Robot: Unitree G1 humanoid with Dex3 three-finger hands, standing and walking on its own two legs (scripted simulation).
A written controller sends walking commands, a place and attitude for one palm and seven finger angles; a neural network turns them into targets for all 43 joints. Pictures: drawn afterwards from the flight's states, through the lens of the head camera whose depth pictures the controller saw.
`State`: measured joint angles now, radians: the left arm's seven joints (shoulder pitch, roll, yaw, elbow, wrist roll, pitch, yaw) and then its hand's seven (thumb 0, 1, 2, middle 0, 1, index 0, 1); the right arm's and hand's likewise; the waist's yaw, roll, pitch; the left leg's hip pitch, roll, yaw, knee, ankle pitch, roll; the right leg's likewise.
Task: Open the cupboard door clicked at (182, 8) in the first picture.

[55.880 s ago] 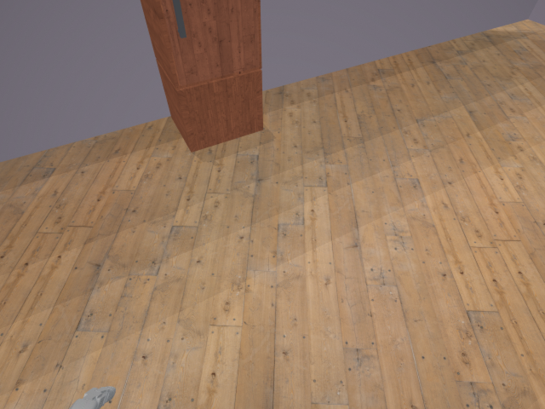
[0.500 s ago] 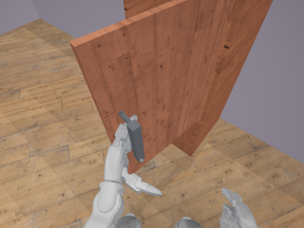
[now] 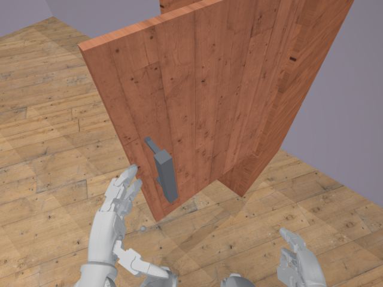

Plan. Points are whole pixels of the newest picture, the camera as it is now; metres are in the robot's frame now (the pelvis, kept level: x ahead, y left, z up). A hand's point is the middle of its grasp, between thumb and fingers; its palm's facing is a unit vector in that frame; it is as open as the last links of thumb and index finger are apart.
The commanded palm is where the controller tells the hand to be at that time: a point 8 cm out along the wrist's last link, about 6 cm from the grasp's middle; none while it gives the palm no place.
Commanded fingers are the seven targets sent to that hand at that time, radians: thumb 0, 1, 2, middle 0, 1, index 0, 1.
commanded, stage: slide the hand sideways off the handle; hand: left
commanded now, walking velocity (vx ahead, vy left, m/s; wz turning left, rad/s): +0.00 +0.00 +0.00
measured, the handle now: (161, 171) +0.33 +0.09 +0.06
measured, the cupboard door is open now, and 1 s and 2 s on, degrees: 78 78 78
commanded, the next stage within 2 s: draw the hand back to the body in 0.32 s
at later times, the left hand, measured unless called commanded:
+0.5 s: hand (124, 241) +0.19 +0.13 +0.06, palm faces -0.03 -1.00 -0.01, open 16.4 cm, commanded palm +0.17 +0.20 +0.08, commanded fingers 0.00 -0.50 0.30 -0.15 -0.30 -0.15 -0.30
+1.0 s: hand (68, 228) +0.19 +0.19 +0.14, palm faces +0.08 -0.97 -0.22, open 15.9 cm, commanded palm +0.16 +0.25 +0.16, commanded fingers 0.00 -0.15 0.45 -0.16 -0.30 -0.16 -0.30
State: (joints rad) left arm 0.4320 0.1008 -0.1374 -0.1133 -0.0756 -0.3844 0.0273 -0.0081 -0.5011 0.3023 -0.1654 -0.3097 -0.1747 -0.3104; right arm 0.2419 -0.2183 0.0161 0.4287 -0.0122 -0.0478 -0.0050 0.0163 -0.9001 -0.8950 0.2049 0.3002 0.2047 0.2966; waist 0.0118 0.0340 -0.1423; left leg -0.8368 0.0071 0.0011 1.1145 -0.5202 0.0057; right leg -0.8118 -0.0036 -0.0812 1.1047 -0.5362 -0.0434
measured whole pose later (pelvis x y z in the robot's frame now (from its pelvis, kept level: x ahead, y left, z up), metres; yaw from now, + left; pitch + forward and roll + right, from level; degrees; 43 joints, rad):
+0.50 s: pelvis +0.00 +0.00 -0.01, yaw +0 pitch +15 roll -2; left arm 0.54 0.16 -0.04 -0.24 -0.18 -0.39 -0.13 -0.01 -0.50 0.30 -0.15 -0.30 -0.15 -0.30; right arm 0.24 -0.23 0.00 0.43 0.00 -0.09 -0.04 0.02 -0.90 -0.90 0.20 0.30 0.20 0.30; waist 0.02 0.05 -0.16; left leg -0.91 0.02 -0.02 1.20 -0.55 0.00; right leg -0.86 0.01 -0.10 1.16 -0.56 -0.05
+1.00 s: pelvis +0.01 +0.01 +0.03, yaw +0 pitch +7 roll -2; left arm 0.61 0.29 0.10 -0.41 -0.16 -0.15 -0.06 -0.01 -0.42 0.34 -0.16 -0.30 -0.15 -0.30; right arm 0.29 -0.22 0.03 0.44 0.03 -0.10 -0.09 0.02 -0.90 -0.90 0.21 0.30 0.21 0.30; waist 0.04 0.05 -0.15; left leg -0.61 0.02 0.00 0.95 -0.48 0.02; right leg -0.57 0.01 -0.08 0.91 -0.47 -0.03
